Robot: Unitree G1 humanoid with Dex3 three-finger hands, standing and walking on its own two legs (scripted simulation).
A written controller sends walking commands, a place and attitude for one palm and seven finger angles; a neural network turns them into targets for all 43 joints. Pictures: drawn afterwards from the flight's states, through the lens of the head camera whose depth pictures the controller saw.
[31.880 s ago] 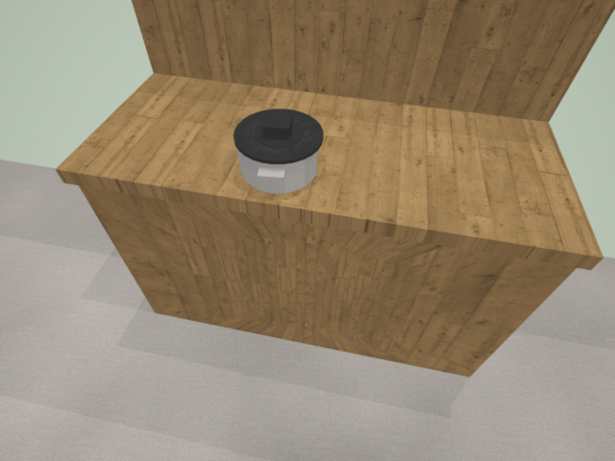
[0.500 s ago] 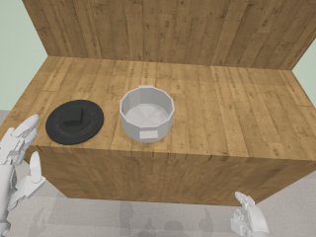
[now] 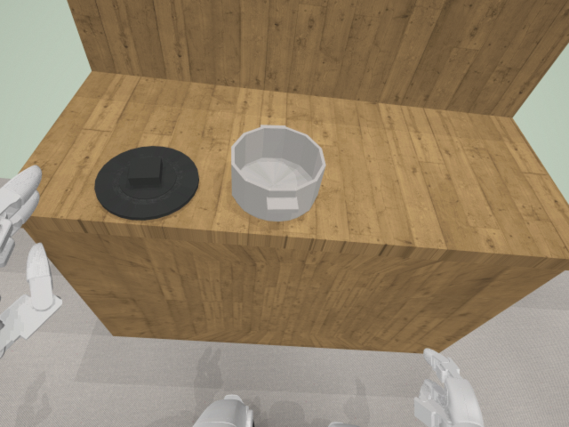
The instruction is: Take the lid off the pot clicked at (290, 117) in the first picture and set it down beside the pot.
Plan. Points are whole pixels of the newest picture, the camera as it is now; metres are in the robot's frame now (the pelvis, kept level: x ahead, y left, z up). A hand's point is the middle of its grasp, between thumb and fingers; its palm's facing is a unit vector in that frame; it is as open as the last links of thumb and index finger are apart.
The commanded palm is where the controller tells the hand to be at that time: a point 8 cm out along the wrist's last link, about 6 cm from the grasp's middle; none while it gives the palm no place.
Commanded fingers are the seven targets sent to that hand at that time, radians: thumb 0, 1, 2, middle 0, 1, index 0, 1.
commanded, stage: step back with the hand held close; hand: left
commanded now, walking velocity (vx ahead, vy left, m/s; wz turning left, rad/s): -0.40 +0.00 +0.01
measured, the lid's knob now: (146, 171) +0.52 +0.28 +0.00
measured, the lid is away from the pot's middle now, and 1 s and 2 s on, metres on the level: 0.24 0.24 0.24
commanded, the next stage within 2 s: stop stepping back and stand still in 0.40 s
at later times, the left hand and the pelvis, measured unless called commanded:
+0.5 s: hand out of the picture +0.11 +0.27 +0.17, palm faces +0.22 -0.90 -0.38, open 7.4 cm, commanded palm +0.03 +0.32 +0.20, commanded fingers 0.00 0.90 0.90 -0.20 -0.30 -0.20 -0.30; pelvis -0.12 +0.05 +0.00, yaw -4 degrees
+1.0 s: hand out of the picture -0.10 +0.37 +0.16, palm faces +0.36 -0.88 -0.30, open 7.4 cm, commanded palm -0.17 +0.39 +0.20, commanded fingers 0.00 0.90 0.90 -0.20 -0.30 -0.20 -0.30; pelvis -0.32 +0.12 +0.00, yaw -4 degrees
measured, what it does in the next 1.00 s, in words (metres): walks backwards: right foot, then left foot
